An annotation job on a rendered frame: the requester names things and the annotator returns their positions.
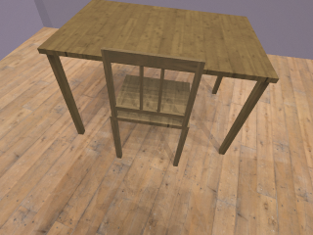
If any chair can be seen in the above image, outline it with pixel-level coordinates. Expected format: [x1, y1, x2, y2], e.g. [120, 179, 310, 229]
[101, 47, 205, 166]

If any table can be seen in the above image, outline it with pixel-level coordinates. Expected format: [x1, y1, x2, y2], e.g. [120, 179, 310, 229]
[37, 0, 279, 155]

